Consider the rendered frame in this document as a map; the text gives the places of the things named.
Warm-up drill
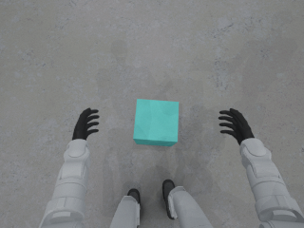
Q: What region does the right robot thigh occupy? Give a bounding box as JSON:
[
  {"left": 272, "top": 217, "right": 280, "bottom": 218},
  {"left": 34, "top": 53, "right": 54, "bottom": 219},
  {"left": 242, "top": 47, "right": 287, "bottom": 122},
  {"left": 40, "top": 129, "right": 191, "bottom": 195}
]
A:
[{"left": 167, "top": 190, "right": 214, "bottom": 228}]

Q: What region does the carton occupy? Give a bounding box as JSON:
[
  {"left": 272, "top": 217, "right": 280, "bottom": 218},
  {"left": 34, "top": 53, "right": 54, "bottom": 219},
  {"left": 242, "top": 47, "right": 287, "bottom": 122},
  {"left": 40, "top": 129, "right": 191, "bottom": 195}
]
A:
[{"left": 133, "top": 99, "right": 179, "bottom": 147}]

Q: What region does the right robot hand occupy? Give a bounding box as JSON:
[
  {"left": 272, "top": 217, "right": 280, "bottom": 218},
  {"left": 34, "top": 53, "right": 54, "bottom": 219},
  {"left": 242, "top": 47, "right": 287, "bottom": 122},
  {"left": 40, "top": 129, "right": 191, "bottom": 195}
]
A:
[{"left": 218, "top": 108, "right": 255, "bottom": 145}]

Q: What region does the left robot forearm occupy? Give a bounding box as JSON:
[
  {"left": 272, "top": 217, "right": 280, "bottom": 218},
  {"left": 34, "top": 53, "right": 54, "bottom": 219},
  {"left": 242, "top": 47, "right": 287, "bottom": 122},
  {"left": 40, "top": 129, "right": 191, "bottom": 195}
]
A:
[{"left": 38, "top": 139, "right": 91, "bottom": 228}]

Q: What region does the left robot hand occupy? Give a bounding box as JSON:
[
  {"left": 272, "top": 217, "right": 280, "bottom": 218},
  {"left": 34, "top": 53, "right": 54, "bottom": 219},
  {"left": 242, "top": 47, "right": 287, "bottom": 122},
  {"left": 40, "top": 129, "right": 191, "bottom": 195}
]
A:
[{"left": 72, "top": 107, "right": 100, "bottom": 140}]

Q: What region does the right robot foot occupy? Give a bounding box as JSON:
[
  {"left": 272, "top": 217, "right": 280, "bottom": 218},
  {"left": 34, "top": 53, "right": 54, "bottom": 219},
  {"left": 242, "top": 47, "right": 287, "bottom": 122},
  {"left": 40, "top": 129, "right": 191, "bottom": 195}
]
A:
[{"left": 162, "top": 179, "right": 175, "bottom": 220}]

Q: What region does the right robot forearm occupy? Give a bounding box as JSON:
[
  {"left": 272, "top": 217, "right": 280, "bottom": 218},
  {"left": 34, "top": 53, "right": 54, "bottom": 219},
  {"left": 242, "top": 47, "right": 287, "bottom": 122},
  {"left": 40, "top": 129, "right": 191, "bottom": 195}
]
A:
[{"left": 239, "top": 138, "right": 304, "bottom": 223}]

